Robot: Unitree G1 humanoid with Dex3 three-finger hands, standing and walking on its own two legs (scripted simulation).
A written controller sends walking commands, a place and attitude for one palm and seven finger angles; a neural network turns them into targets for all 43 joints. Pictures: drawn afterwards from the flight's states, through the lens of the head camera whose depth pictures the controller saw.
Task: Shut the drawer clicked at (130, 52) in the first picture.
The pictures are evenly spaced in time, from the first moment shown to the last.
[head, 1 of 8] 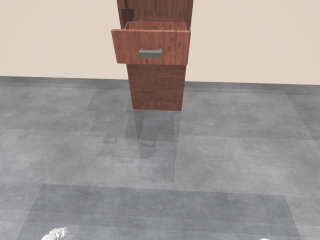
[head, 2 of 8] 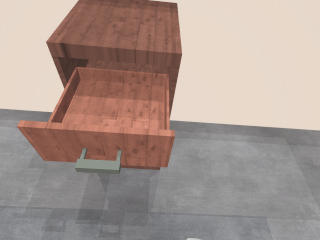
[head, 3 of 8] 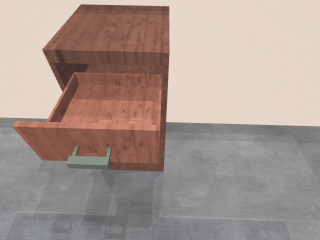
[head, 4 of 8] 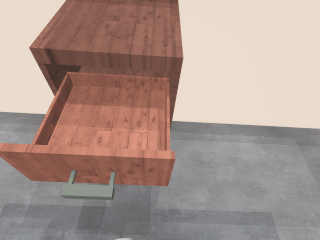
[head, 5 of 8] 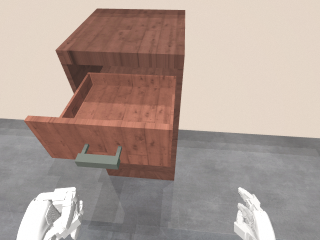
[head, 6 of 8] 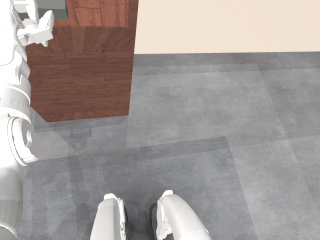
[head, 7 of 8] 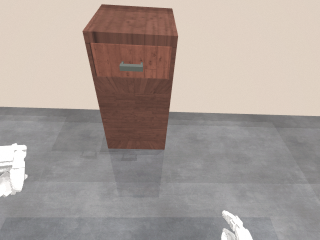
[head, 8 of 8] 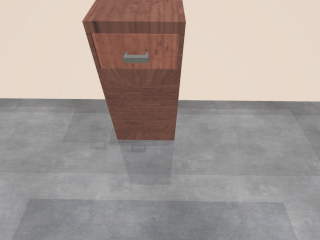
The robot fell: no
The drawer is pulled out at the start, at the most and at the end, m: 0.30 0.30 0.00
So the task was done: yes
